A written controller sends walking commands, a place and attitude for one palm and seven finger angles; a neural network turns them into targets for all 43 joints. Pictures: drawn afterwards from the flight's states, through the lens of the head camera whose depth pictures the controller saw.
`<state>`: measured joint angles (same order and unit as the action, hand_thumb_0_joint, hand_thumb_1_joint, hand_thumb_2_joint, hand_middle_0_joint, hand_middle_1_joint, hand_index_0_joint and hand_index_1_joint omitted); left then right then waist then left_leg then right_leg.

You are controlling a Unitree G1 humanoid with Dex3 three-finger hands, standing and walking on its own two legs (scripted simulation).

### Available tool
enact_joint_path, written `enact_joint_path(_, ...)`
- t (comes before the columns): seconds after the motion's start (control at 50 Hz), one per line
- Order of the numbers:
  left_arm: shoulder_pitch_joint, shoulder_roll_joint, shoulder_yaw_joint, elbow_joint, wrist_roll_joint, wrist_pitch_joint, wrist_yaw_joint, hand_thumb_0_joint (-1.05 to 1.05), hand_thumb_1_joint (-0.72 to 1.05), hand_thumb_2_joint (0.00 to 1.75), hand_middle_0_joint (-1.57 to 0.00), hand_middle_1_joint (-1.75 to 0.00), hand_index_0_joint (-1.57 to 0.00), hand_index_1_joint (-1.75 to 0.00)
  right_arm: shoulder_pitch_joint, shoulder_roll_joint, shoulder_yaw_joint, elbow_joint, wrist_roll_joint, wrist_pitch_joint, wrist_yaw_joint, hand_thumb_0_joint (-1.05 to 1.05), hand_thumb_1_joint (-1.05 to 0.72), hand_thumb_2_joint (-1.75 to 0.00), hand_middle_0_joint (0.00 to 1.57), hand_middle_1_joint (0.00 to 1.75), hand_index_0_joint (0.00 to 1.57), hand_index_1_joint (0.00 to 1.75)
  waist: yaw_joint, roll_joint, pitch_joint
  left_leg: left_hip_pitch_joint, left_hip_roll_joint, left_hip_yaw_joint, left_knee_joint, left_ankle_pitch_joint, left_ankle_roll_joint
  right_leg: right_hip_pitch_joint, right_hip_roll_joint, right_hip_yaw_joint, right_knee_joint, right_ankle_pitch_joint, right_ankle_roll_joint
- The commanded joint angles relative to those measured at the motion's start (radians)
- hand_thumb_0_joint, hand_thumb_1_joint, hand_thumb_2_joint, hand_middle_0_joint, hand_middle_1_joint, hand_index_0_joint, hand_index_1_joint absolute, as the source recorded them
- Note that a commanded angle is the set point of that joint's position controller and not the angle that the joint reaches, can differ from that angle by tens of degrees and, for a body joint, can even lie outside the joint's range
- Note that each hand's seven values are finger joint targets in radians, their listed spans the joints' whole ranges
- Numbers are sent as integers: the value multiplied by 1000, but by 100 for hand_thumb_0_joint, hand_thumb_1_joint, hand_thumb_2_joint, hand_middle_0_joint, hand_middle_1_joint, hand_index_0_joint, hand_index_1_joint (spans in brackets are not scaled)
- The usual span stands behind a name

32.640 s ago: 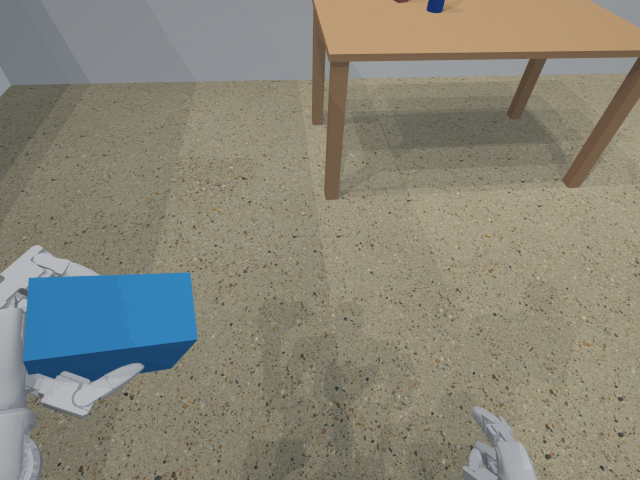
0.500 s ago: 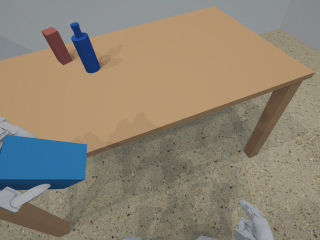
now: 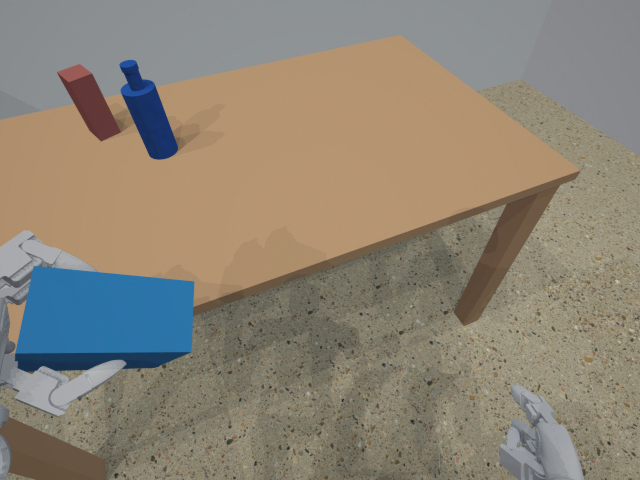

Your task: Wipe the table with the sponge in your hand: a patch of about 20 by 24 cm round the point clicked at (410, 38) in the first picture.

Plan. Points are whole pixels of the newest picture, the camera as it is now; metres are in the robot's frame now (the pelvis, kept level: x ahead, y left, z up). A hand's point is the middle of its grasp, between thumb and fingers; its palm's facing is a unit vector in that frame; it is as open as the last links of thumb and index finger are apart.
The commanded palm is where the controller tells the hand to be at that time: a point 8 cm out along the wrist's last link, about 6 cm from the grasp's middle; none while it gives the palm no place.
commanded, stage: shuffle to correct the standing spot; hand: left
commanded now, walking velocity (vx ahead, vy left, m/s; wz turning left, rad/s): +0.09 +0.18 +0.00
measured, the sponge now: (129, 327) +0.24 +0.19 +0.14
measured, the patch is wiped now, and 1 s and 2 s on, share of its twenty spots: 0.00 0.00 0.00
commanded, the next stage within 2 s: come to a stop and stand still in 1.60 s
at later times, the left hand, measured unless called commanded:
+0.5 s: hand out of the picture +0.19 +0.33 +0.14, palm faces +0.40 -0.84 -0.37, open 10.6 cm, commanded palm +0.13 +0.36 +0.17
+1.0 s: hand out of the picture +0.22 +0.35 +0.13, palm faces +0.27 -0.86 -0.44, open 10.6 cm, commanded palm +0.17 +0.40 +0.17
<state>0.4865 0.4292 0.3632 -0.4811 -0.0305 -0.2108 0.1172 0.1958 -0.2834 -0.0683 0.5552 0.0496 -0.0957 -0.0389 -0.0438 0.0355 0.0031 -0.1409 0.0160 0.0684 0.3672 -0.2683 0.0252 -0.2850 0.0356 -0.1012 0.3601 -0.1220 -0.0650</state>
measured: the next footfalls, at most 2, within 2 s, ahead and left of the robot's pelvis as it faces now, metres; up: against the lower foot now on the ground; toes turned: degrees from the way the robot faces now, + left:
left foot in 0.50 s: +0.02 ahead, +0.22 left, +0.00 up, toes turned -4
right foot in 0.66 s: +0.01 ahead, +0.01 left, +0.00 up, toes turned -8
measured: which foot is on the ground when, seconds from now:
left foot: down 0.00-0.38, up 0.40-0.48, down 0.50-0.70, up 0.72-0.96, down 0.98-1.00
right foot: down 0.00-0.50, up 0.52-0.64, down 0.66-1.00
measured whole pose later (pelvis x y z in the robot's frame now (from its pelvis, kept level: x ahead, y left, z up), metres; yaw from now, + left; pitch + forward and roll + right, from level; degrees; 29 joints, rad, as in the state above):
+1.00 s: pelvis -0.01 +0.14 -0.02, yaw -4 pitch +1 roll +2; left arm 0.53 0.36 0.33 -0.50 -0.03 -0.19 0.14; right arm 0.25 -0.27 -0.05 0.58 0.02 -0.13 -0.03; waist -0.01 -0.04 0.07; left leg -0.31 0.03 0.04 0.54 -0.24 0.03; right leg -0.32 -0.08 -0.05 0.69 -0.38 0.00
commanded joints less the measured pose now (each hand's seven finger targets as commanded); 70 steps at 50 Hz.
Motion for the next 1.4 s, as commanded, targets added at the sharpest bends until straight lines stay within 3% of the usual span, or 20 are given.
enact_joint_path(0.0,115,187,179,-195,-18,-25,30,0,10,130,-120,-160,-120,-160,-57,-86,-21,-161,6,-4,14,0,-90,-90,20,30,20,30,45,-71,-196,-150,48,-55,68,121,41,334,-302,295,-60,240,80)
enact_joint_path(0.16,-111,169,103,-319,-7,-45,41,0,10,130,-120,-160,-120,-160,-56,-80,3,-139,-17,-49,-1,0,-90,-90,20,30,20,30,53,175,-73,-79,156,-197,-95,224,39,42,-111,37,265,-120,61)
enact_joint_path(0.3,-204,113,62,-91,-16,-28,33,0,10,130,-120,-160,-120,-160,-29,-71,7,-94,-18,-53,18,0,-90,-90,20,30,20,30,69,30,-27,-147,112,-140,73,504,-64,161,-111,1,123,13,18)
enact_joint_path(0.36,-172,66,30,-87,-35,-20,32,0,10,130,-120,-160,-120,-160,-23,-100,-17,-91,2,-33,40,0,-90,-90,20,30,20,30,76,-404,-66,-257,13,-223,754,26,-64,50,-444,466,38,212,-207)
enact_joint_path(0.4,-195,91,62,-150,-26,-9,31,0,10,130,-120,-160,-120,-160,-25,-54,2,-83,-8,5,54,0,-90,-90,20,30,20,30,16,-249,-43,-164,122,-344,515,-251,10,-186,-468,441,50,-6,-133)
enact_joint_path(0.44,-153,146,108,-272,-24,-26,31,0,10,130,-120,-160,-120,-160,-59,-26,29,-81,-10,16,28,0,-90,-90,20,30,20,30,16,81,-61,-6,39,-191,90,-128,-3,-257,-237,204,233,-209,-9)
enact_joint_path(0.48,-165,143,111,-381,-9,-47,45,0,10,130,-120,-160,-120,-160,-70,-41,19,-112,-26,-32,18,0,-90,-90,20,30,20,30,32,488,-83,-43,177,-371,-146,-177,83,-259,-8,40,657,-384,61)
enact_joint_path(0.54,-92,239,202,-374,-11,-60,50,0,10,130,-120,-160,-120,-160,-64,-19,22,-114,-14,-86,25,0,-90,-90,20,30,20,30,41,260,-74,-196,214,-404,-103,-73,181,-178,-53,88,730,-328,73)
enact_joint_path(0.64,1,186,199,-205,-10,-58,45,0,10,130,-120,-160,-120,-160,-33,-44,34,-105,-1,-79,29,0,-90,-90,20,30,20,30,64,-5,-135,-268,78,-169,288,147,76,278,-110,46,15,23,52)
enact_joint_path(0.7,35,142,186,-91,-46,-55,35,0,10,130,-120,-160,-120,-160,28,-77,-8,-101,-2,-55,39,0,-90,-90,20,30,20,30,35,-285,-164,-554,-46,-99,849,-149,-19,373,-465,522,-57,305,-119)
enact_joint_path(0.8,73,127,170,-72,-22,-63,31,0,10,130,-120,-160,-120,-160,-27,-21,24,-90,-13,-15,47,0,-90,-90,20,30,20,30,37,-167,-73,-451,38,-89,653,-74,-5,101,-340,214,46,316,-76)
enact_joint_path(0.9,-78,140,107,-286,-8,-84,49,0,10,130,-120,-160,-120,-160,-51,-16,13,-115,-32,-89,12,0,-90,-90,20,30,20,30,57,-96,-143,-51,-53,63,153,48,24,40,-265,163,120,109,-22)
enact_joint_path(0.98,-101,174,140,-416,9,-88,61,0,10,130,-120,-160,-120,-160,-38,-64,-14,-128,-20,-105,1,0,-90,-90,20,30,20,30,57,276,-198,207,224,-321,30,385,173,-241,-78,32,591,-300,64)
enact_joint_path(1.04,-57,260,241,-327,6,-61,58,0,10,130,-120,-160,-120,-160,-33,-43,3,-113,-9,-93,7,0,-90,-90,20,30,20,30,66,320,-111,20,232,-270,29,353,185,-203,-95,19,549,-400,66)
enact_joint_path(1.12,-41,151,187,-111,-1,-43,31,0,10,130,-120,-160,-120,-160,-19,-33,21,-93,3,-63,25,0,-90,-90,20,30,20,30,71,-8,-68,-354,86,-76,271,-94,59,225,-105,13,52,-79,52)
enact_joint_path(1.16,-35,151,167,-29,-18,-11,23,0,10,130,-120,-160,-120,-160,-23,-26,24,-106,-1,-48,20,0,-90,-90,20,30,20,30,51,-373,-48,-458,-39,-6,700,-204,2,156,-385,476,-139,-154,-81)
enact_joint_path(1.18,-60,98,112,-18,-24,-7,12,0,10,130,-120,-160,-120,-160,2,-57,0,-107,4,-38,28,0,-90,-90,20,30,20,30,48,-438,-11,-464,-23,-78,824,-153,-15,77,-426,545,-202,-194,-107)
enact_joint_path(1.26,-134,87,75,-45,-12,-21,15,0,10,130,-120,-160,-120,-160,-49,-13,53,-94,-9,-12,34,0,-90,-90,20,30,20,30,32,-145,-23,-336,80,-118,547,-140,12,-25,-377,276,-27,-24,-96)
enact_joint_path(1.34,-246,121,40,-236,-7,-45,42,0,10,130,-120,-160,-120,-160,-89,-7,51,-112,-29,-69,-7,0,-90,-90,20,30,20,30,47,-31,-96,-27,-38,26,104,-19,26,-14,-240,134,104,-144,-21)
enact_joint_path(1.38,-233,121,44,-371,-5,-55,53,0,10,130,-120,-160,-120,-160,-53,-43,25,-131,-30,-89,-6,0,-90,-90,20,30,20,30,52,184,-171,131,127,-221,12,181,98,-93,-139,66,384,-60,27)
